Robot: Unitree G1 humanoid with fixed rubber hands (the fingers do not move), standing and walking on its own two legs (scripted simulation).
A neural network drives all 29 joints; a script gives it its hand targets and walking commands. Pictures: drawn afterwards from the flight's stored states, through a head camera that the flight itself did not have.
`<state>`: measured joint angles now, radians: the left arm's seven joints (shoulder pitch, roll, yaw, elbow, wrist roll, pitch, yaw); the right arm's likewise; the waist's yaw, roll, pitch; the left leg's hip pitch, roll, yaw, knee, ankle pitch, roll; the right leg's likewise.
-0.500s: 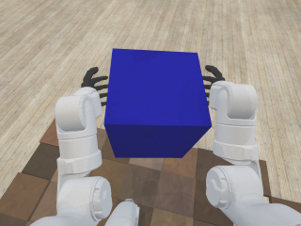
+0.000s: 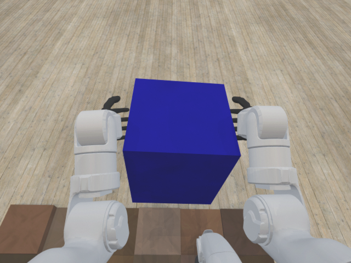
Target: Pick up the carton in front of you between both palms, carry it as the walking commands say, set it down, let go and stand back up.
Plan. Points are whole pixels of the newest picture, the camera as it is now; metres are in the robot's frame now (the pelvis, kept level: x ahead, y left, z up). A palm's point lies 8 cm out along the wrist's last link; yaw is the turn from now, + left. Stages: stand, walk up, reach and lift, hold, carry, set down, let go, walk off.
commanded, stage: carry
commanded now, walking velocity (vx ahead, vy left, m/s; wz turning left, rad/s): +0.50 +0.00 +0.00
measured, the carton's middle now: (175, 146) +0.37 -0.02 +0.03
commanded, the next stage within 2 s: none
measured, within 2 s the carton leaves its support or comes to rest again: neither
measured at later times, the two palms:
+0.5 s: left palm (122, 67) +0.64 +0.13 +0.07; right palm (213, 61) +0.67 -0.16 +0.07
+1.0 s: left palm (134, 16) +0.93 +0.10 +0.09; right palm (207, 17) +0.92 -0.19 +0.10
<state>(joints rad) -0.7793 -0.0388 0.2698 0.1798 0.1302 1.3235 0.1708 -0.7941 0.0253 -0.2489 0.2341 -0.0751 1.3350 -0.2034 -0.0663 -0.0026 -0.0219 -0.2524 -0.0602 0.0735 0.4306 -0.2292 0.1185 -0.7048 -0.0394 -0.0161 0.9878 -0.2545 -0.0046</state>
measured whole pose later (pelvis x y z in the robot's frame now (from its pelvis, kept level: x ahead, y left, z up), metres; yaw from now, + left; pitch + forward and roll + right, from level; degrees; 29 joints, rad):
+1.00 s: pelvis +0.61 -0.02 -0.04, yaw -1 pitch +4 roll +2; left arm -0.49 -0.11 0.17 -0.11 0.14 1.26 0.14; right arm -0.50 0.14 -0.19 -0.13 -0.10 1.25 -0.26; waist -0.04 -0.04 -0.09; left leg -0.19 0.02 0.13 0.58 -0.26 0.03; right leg -0.40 -0.04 -0.11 0.37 0.02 -0.02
